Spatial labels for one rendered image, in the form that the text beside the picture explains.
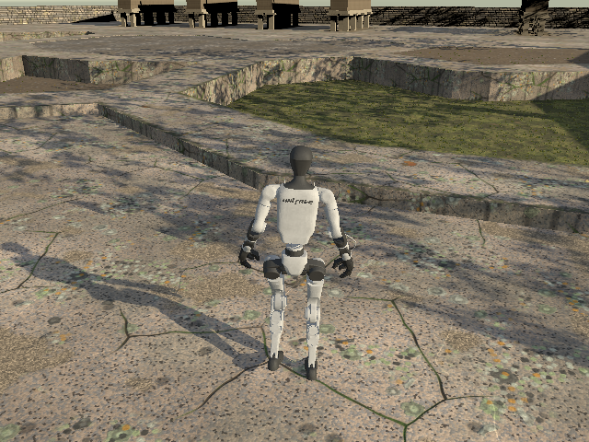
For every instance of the left robot forearm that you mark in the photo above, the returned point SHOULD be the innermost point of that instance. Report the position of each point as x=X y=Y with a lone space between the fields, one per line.
x=251 y=239

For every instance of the right robot forearm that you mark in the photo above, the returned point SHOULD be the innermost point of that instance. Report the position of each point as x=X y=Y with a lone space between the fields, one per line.
x=342 y=246

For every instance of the right robot upper arm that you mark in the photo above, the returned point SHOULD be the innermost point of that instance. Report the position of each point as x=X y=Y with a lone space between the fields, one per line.
x=326 y=196

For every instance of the left robot shin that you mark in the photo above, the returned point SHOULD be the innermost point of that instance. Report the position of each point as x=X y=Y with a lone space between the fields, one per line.
x=276 y=328

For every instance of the left robot foot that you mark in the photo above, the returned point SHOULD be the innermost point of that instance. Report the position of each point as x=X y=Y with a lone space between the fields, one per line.
x=273 y=363

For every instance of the left robot upper arm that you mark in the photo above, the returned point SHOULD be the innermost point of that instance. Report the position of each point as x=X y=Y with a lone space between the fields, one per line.
x=268 y=193

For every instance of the left robot hand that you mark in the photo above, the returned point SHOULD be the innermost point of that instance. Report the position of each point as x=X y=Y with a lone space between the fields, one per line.
x=243 y=255

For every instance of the right robot hand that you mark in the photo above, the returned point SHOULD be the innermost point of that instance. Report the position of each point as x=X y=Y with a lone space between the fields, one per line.
x=344 y=264

